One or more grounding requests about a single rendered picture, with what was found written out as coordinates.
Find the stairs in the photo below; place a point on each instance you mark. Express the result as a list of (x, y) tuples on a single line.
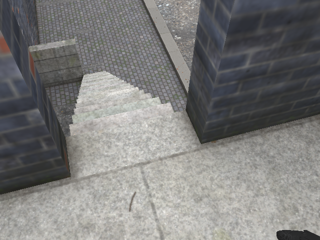
[(105, 100)]

